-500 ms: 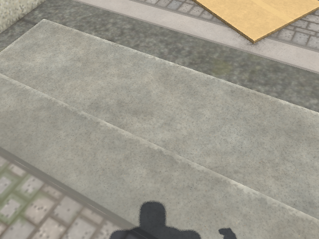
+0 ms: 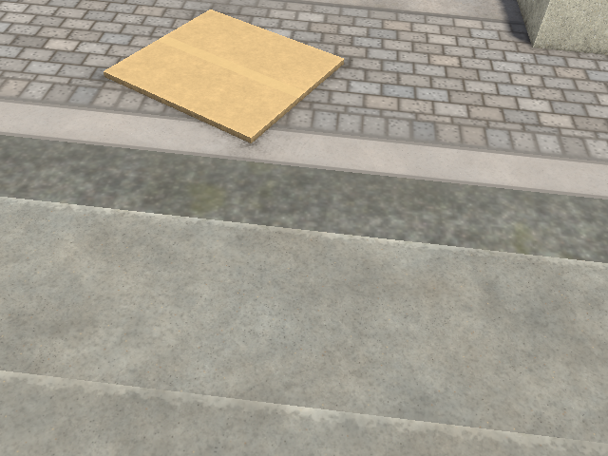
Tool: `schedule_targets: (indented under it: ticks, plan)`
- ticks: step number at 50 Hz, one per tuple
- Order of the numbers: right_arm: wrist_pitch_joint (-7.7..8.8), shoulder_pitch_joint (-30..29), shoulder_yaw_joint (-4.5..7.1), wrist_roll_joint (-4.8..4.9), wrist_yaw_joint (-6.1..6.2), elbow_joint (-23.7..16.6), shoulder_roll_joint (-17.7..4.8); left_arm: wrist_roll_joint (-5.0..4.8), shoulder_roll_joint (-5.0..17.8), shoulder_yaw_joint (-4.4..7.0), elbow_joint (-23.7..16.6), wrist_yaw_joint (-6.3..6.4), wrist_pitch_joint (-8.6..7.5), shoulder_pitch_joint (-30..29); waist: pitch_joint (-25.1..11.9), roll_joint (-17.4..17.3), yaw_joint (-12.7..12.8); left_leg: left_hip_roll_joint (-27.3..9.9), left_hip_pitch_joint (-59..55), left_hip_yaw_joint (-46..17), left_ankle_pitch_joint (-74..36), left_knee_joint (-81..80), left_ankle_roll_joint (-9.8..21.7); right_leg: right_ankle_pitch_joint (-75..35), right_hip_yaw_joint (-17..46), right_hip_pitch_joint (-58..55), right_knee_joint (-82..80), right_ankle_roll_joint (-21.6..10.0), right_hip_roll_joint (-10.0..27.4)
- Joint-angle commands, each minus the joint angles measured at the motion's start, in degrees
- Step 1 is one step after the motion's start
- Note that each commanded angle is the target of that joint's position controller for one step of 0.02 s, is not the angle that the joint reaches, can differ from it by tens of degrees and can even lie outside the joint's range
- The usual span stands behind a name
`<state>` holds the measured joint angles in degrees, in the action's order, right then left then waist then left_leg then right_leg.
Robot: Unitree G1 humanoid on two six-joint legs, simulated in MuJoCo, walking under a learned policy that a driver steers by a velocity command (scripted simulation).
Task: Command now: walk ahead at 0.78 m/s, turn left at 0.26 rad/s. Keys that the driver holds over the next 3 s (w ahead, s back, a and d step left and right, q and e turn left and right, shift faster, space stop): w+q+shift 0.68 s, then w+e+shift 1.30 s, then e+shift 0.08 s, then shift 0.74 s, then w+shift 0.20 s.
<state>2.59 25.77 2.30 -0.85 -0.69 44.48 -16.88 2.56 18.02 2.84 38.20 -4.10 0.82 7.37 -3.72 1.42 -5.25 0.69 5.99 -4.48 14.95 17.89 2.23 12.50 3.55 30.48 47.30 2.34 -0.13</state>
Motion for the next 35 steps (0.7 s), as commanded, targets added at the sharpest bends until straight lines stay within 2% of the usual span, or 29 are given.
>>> schedule_targets:
  ticks: [1,3,4,5,6,7,8,9,10,11,12,14,18,21,22,24,25,26,27,28,29,30,31,32,33,34,35]
  plan:
    - [0.52,-2.5,3.15,-0.17,-0.10,-3.4,-11.4,-1.25,2.5,-0.33,-6.7,0.25,-2.05,-9.9,8.9,-11.5,0.9,-9.6,8.9,-15.0,12.9,-10.5,9.5,5.8,-5.0,-4.3,-13.1,0.5,-1.9]
    - [-0.13,-3.3,3.47,0.32,-0.16,-3.1,-11.2,-1.82,2.7,-0.35,-6.2,1.41,-2.89,-6.9,9.0,-10.2,3.0,-10.2,12.8,-16.8,10.9,-8.1,10.0,3.1,-5.0,-14.1,-20.1,-1.3,-2.4]
    - [-0.24,-4.0,3.35,0.70,-0.06,-3.0,-10.3,-1.73,3.3,-0.10,-4.7,2.45,-3.63,-1.9,7.6,-7.7,5.9,-8.8,16.3,-15.6,8.2,-4.1,9.1,-1.0,-4.7,-23.5,-24.8,-2.5,-2.2]
    - [0.36,-4.9,3.02,0.95,-0.18,-3.3,-8.5,-1.02,5.6,0.80,-2.3,3.74,-4.45,6.3,2.9,-4.7,9.6,-5.5,23.5,-12.8,5.3,4.8,7.5,-0.1,-2.6,-38.3,-23.6,-3.4,0.0]
    - [1.32,-7.2,1.92,1.40,-0.38,-5.0,-4.5,0.18,10.6,2.18,-1.2,4.84,-5.05,17.3,-4.9,4.4,15.9,0.1,31.5,-5.9,8.9,24.0,5.6,16.5,11.3,-51.6,-27.5,-5.0,13.4]
    - [1.90,-8.7,0.89,3.12,-0.05,-8.7,-1.0,1.12,16.8,3.66,-0.6,5.46,-4.47,19.7,-7.7,15.7,15.5,4.0,44.3,0.3,13.8,39.7,4.4,34.9,33.1,-53.6,-34.9,-8.3,25.4]
    - [0.96,-10.1,1.41,1.76,0.39,-7.9,-4.3,1.08,12.3,2.80,-1.2,5.47,-4.57,15.6,-3.5,7.0,13.1,-0.3,46.2,-1.9,8.9,48.8,4.7,34.4,33.5,-46.3,-33.8,-9.3,25.6]
    - [0.51,-10.8,1.74,0.89,-0.25,-7.1,-4.5,0.63,7.5,1.31,-1.9,5.18,-4.81,11.8,0.3,3.8,10.8,-2.0,46.0,-1.9,4.6,50.4,4.3,27.4,25.5,-41.5,-33.0,-8.4,22.3]
    - [0.05,-9.5,1.82,0.50,-1.11,-6.0,-4.4,0.32,4.9,0.58,-1.8,4.93,-4.93,9.9,1.7,3.3,9.0,-3.6,43.9,-0.9,1.9,50.4,3.3,20.4,18.1,-37.8,-34.1,-7.2,19.2]
    - [-0.62,-9.6,2.03,-0.22,-1.98,-5.7,-4.4,-0.01,3.8,0.17,-1.3,5.14,-5.08,9.7,3.0,5.0,8.1,-4.8,43.6,0.1,0.9,51.0,2.6,16.9,13.2,-35.5,-35.4,-6.7,17.3]
    - [-1.35,-10.4,1.91,-0.71,-2.61,-5.8,-3.8,-0.49,3.3,0.01,-0.5,5.23,-5.38,10.4,5.0,6.0,7.8,-5.6,44.4,0.9,-0.3,52.3,2.0,12.6,9.0,-33.8,-36.5,-6.3,15.8]
    - [-2.20,-13.5,1.55,-0.83,-3.48,-7.1,-2.5,-1.05,3.1,0.08,1.5,4.83,-6.32,13.1,7.3,5.3,7.6,-5.9,47.3,1.3,-3.7,54.9,1.8,5.1,3.6,-32.7,-38.0,-6.3,15.0]
    - [-2.90,-20.6,0.98,-0.72,-4.28,-10.0,-2.3,-0.94,1.8,-0.25,4.7,4.29,-7.70,14.2,11.9,4.3,5.9,-5.7,48.3,3.2,-10.7,49.8,1.9,-8.7,-7.7,-29.3,-41.2,-6.2,13.4]
    - [-2.91,-26.4,-0.08,-1.00,-5.37,-11.9,-1.9,-0.96,2.4,-0.21,7.3,4.82,-7.92,16.0,14.3,1.7,6.2,-4.9,42.3,10.3,-13.3,38.1,4.4,-21.5,-15.6,-28.7,-42.6,-4.3,11.5]
    - [-2.91,-27.7,-0.51,-0.88,-5.66,-12.4,-1.3,-0.95,3.3,-0.13,8.0,5.05,-7.78,16.8,14.5,1.3,6.0,-3.6,38.2,13.0,-12.6,33.8,5.8,-30.6,-17.9,-28.9,-41.8,-3.7,11.3]
    - [-2.96,-26.7,-0.54,-0.24,-5.53,-12.1,-2.0,-0.80,6.5,0.49,8.5,5.74,-7.31,18.3,10.9,3.0,4.5,1.3,28.3,17.9,-11.1,29.5,8.2,-62.0,-19.9,-32.4,-35.1,-2.9,12.3]
    - [-3.04,-22.4,-0.19,0.07,-5.09,-10.9,-3.1,-0.65,8.7,1.11,8.4,6.24,-6.58,17.7,8.0,5.1,1.6,3.2,23.5,18.1,-7.7,29.1,9.1,-73.2,-20.0,-34.8,-28.5,-2.9,13.6]
    - [-2.98,-14.2,0.72,0.20,-4.46,-8.7,-5.3,-0.17,11.1,1.82,7.8,6.57,-5.48,15.7,3.1,6.2,-3.4,4.9,14.7,17.1,-3.5,29.0,10.3,-79.6,-19.4,-34.7,-17.4,-3.4,15.1]
    - [-2.91,-2.1,2.35,0.17,-3.54,-5.3,-8.5,0.24,12.8,2.43,6.6,6.52,-4.53,12.9,-3.0,6.3,-9.1,6.3,0.6,14.4,0.9,28.0,12.0,-78.8,-17.8,-29.9,-2.6,-4.5,16.2]
    - [-2.72,7.5,4.31,0.01,-2.07,-1.6,-11.8,0.00,12.1,2.42,5.9,5.77,-4.21,11.5,-7.0,2.5,-12.4,6.0,-15.5,8.9,2.0,21.6,13.8,-58.2,-17.4,-19.4,17.7,-4.7,13.0]
    - [-3.55,1.8,5.56,1.16,-0.77,-1.5,-15.3,0.14,3.5,0.28,4.3,4.22,-4.97,10.1,-2.8,-12.8,-6.1,-3.0,-21.1,-7.2,6.4,18.6,16.1,8.7,-15.4,0.0,40.3,-3.3,1.2]
    - [-4.05,-3.2,6.08,-0.66,-0.98,-5.3,-20.2,-1.48,3.9,-0.30,-3.5,4.13,-6.56,10.8,-11.6,-15.8,-1.4,-14.1,-32.0,-39.8,9.7,6.2,26.9,14.6,-3.3,18.6,51.7,-1.2,-3.4]
    - [-3.80,-0.5,6.10,-0.10,-0.28,-5.2,-17.4,-0.58,6.9,-0.20,-4.4,4.14,-8.04,4.8,-9.3,-3.8,-4.1,-15.6,-28.4,-42.9,10.2,-0.7,25.3,8.8,2.4,21.5,47.2,-1.3,0.1]
    - [-3.10,-1.4,5.51,0.08,0.39,-3.7,-14.8,-0.75,6.9,-0.44,-3.9,4.13,-8.72,5.8,-0.3,1.0,-0.1,-14.7,-17.3,-38.7,7.0,-2.7,23.2,6.3,2.7,19.0,38.1,-1.5,3.0]
    - [-2.16,-3.6,5.01,0.06,0.77,-2.9,-12.8,0.01,6.8,-0.54,-2.9,4.41,-8.30,5.8,4.4,5.1,3.2,-11.8,-7.3,-33.5,3.2,-2.8,21.5,6.9,2.6,14.0,30.6,-1.0,5.2]
    - [-1.31,-7.2,4.43,-0.14,1.18,-3.6,-11.9,1.41,6.2,-0.76,-1.9,4.58,-6.94,6.9,6.1,6.2,6.0,-7.8,-0.2,-26.7,1.2,-2.5,19.6,9.0,2.3,8.8,26.5,-0.5,6.2]
    - [-0.34,-8.2,3.49,-0.27,1.26,-3.7,-10.3,1.85,5.4,-1.04,-1.1,4.47,-5.21,10.5,6.1,3.6,8.4,-7.5,5.6,-23.2,-1.0,-2.7,19.7,10.9,1.4,4.4,22.3,0.2,7.0]
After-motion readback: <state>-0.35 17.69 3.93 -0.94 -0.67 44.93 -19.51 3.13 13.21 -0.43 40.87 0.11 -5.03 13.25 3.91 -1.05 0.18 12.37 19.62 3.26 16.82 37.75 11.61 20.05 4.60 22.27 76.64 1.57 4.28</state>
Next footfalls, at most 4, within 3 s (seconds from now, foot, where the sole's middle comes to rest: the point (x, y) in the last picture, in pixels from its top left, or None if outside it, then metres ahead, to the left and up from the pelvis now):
0.10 right None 0.13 -0.14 -0.79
0.56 left None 0.50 0.14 -0.79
1.06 right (164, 341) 0.94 0.29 -0.91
1.42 left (57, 250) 1.29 0.64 -0.91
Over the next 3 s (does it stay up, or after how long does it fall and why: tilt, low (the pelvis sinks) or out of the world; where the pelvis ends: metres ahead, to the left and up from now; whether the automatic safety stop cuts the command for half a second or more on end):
stays up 1.98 0.38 -0.26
